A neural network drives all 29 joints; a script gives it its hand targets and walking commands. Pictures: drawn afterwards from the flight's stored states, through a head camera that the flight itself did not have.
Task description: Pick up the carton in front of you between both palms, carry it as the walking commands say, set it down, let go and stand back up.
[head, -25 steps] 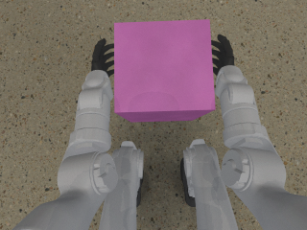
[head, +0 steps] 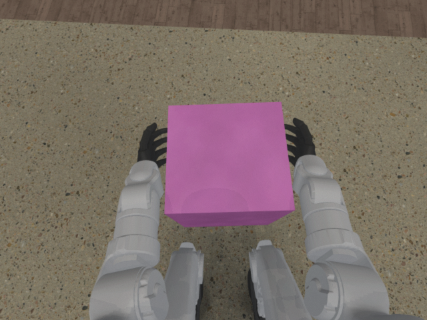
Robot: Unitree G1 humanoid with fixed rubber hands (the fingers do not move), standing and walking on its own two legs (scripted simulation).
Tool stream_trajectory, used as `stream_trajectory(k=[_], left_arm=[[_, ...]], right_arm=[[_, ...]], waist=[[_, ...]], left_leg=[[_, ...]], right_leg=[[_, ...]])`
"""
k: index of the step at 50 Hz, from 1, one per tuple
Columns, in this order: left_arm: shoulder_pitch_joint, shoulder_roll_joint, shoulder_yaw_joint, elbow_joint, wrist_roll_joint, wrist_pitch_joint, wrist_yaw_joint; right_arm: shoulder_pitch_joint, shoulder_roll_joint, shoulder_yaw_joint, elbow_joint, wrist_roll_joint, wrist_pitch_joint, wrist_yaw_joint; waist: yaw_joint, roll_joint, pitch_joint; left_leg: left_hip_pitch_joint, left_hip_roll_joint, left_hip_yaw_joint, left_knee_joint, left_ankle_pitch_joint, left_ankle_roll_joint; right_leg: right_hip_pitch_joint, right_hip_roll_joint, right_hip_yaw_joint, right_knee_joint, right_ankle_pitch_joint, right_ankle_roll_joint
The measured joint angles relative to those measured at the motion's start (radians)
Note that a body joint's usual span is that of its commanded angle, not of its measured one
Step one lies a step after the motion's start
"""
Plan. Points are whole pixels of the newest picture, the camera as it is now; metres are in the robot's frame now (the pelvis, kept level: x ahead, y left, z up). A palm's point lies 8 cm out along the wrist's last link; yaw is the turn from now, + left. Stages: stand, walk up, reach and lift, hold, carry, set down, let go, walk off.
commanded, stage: reach and lift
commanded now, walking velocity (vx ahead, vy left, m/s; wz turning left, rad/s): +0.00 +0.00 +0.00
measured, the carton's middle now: (225, 174) +0.41 +0.00 -0.11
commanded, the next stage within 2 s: hold in 1.78 s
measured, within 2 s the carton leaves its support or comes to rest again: neither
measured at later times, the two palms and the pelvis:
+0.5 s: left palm (116, 148) +0.37 +0.15 +0.12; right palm (344, 141) +0.37 -0.15 +0.12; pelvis +0.05 +0.00 +0.13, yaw +0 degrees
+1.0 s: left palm (81, 137) +0.34 +0.15 +0.20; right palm (386, 127) +0.34 -0.15 +0.20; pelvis +0.04 +0.00 +0.17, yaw +0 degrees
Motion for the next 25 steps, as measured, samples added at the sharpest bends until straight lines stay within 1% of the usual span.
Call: stream_trajectory(k=[7, 15, 20, 25], left_arm=[[0.088, -0.018, -0.01, 0.0, 0.012, -0.011, -0.008], [0.195, -0.041, -0.033, -0.029, 0.025, -0.008, -0.015], [0.261, -0.053, -0.051, -0.058, 0.03, 0.009, -0.018], [0.319, -0.064, -0.068, -0.095, 0.035, 0.045, -0.022]], right_arm=[[0.091, 0.024, 0.01, -0.007, -0.013, -0.01, 0.003], [0.202, 0.044, 0.031, -0.038, -0.02, -0.007, 0.012], [0.267, 0.054, 0.048, -0.065, -0.025, 0.01, 0.018], [0.324, 0.065, 0.064, -0.1, -0.034, 0.044, 0.022]], waist=[[-0.001, 0.002, 0.007], [0.001, -0.002, 0.033], [0.001, -0.002, 0.06], [0.001, -0.002, 0.089]], left_leg=[[0.206, 0.002, -0.004, -0.151, 0.026, 0.004], [0.458, 0.008, -0.006, -0.332, 0.064, 0.008], [0.632, 0.011, -0.008, -0.458, 0.096, 0.011], [0.815, 0.014, -0.011, -0.593, 0.134, 0.012]], right_leg=[[0.207, -0.005, 0.002, -0.15, 0.025, -0.004], [0.458, -0.007, 0.006, -0.332, 0.063, -0.008], [0.633, -0.01, 0.008, -0.458, 0.095, -0.011], [0.815, -0.014, 0.009, -0.591, 0.133, -0.013]])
